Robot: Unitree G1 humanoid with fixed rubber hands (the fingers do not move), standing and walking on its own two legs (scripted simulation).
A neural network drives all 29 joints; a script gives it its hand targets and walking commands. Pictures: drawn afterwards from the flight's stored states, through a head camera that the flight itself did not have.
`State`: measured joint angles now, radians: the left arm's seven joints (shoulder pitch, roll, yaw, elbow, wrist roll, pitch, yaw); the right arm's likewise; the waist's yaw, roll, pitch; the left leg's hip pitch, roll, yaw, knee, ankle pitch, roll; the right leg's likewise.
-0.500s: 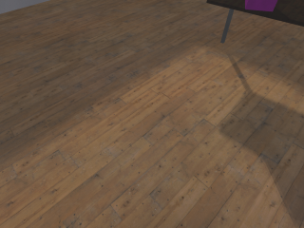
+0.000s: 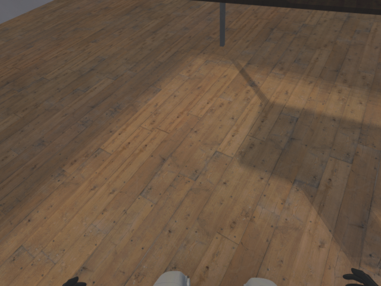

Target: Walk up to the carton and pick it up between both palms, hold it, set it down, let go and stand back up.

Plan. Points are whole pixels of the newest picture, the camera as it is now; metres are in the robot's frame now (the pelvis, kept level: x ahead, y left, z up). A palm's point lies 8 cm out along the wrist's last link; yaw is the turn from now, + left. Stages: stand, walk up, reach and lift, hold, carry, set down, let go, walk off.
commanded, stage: walk up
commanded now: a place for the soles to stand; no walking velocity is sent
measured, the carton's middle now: out of the picture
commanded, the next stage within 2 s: none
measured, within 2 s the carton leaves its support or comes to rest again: neither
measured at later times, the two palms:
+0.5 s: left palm (110, 165) +0.44 +0.29 -0.07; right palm (355, 229) +0.24 -0.32 -0.07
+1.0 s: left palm (121, 130) +0.63 +0.31 -0.10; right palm (318, 129) +0.54 -0.34 -0.07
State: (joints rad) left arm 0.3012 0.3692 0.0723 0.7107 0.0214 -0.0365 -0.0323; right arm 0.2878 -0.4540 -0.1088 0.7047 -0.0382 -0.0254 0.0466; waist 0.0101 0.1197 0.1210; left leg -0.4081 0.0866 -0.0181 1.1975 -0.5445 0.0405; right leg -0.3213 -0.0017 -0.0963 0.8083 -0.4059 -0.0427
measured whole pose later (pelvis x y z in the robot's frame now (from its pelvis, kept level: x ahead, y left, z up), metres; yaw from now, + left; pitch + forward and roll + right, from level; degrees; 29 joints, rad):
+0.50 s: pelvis +0.25 +0.01 +0.00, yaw -12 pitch -5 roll +2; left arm 0.28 0.45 0.09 0.61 0.00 -0.02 -0.05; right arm 0.41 -0.42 -0.06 0.57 -0.04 -0.08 0.01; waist -0.06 -0.05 0.12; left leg -0.26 0.15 0.16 0.82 -0.45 -0.05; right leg -0.55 -0.06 0.02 1.10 -0.49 0.00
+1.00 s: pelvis +0.48 +0.00 -0.04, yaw -17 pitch -6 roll +0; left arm 0.43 0.47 0.06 0.62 0.00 -0.03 0.01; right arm 0.31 -0.46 -0.07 0.49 -0.02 -0.04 0.06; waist 0.06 -0.01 0.05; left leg -0.54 0.08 0.10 1.05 -0.40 0.02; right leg -0.35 -0.06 0.14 1.19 -0.63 0.00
